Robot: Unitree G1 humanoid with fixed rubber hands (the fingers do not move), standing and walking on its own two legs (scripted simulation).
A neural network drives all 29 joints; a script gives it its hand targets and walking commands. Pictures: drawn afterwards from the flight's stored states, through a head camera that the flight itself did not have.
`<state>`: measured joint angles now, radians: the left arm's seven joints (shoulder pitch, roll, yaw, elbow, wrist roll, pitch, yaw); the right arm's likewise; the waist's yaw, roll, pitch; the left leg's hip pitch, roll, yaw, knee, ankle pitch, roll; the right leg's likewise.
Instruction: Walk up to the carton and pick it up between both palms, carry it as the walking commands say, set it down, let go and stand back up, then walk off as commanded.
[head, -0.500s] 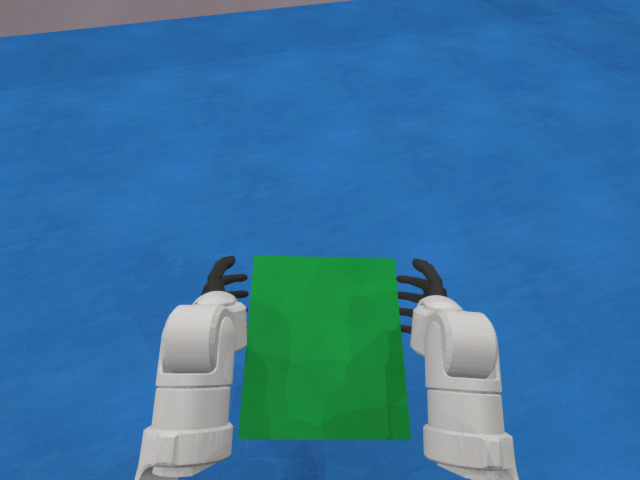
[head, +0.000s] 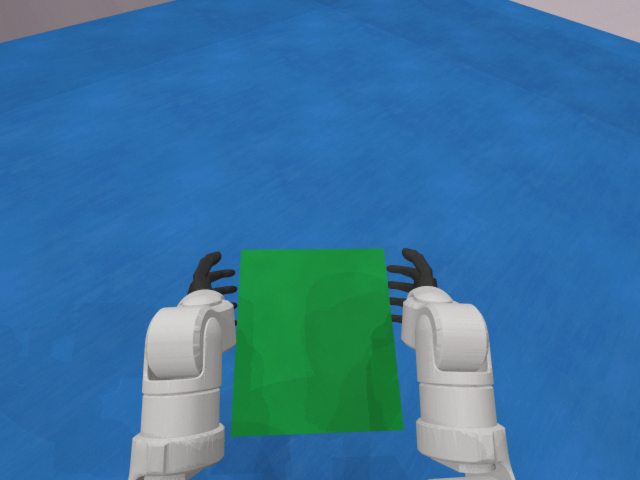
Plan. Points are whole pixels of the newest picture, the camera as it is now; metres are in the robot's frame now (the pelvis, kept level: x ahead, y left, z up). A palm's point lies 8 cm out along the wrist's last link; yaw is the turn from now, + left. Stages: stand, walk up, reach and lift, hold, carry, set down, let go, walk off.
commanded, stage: carry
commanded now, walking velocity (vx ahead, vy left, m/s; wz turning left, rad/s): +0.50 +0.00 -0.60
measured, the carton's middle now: (312, 346) +0.30 +0.01 -0.03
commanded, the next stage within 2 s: none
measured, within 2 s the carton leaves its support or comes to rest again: neither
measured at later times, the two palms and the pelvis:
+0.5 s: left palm (317, 161) +0.62 +0.02 +0.04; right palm (461, 183) +0.59 -0.24 +0.04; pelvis +0.31 -0.07 -0.02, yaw -10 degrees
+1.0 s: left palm (398, 61) +0.96 -0.16 +0.08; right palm (510, 95) +0.82 -0.38 +0.09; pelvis +0.63 -0.11 +0.00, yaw -34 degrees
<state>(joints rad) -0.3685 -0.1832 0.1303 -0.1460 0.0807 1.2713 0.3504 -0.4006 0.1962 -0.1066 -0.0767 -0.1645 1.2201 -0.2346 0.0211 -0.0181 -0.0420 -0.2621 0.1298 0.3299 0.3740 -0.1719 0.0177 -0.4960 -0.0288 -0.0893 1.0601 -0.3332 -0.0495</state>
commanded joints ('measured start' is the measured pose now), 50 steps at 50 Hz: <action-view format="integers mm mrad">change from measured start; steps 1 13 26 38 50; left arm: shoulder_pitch -537 -476 -544 -408 -528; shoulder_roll -1077 -1028 -1106 -988 -1060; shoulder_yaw -659 -659 -641 -652 -649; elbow -44 -44 -59 -97 -47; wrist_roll -445 -405 -444 -398 -423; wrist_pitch -32 -15 -71 -21 -30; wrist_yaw -487 -461 -491 -479 -478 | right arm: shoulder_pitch -438 -407 -495 -393 -445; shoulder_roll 1063 977 1067 1033 1049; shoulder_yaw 575 581 601 641 578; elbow -89 -103 -111 -103 -102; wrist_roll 459 466 446 458 476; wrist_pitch -8 30 -35 22 0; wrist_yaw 378 408 371 369 386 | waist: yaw -36 -11 -5 -10 -28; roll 174 248 -40 -74 158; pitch -315 -232 -375 -340 -290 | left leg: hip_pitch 442 455 -376 139 411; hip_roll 287 216 31 -122 263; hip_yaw -224 74 -300 -90 -176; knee -167 90 600 -41 -168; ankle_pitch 225 807 -184 195 204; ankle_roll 35 -51 -112 -99 42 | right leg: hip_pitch -201 94 572 475 -202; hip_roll -73 84 -186 -30 -92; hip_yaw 14 -203 321 135 1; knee -80 -473 -778 -461 -94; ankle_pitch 61 206 411 849 85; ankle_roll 11 -44 -228 -77 16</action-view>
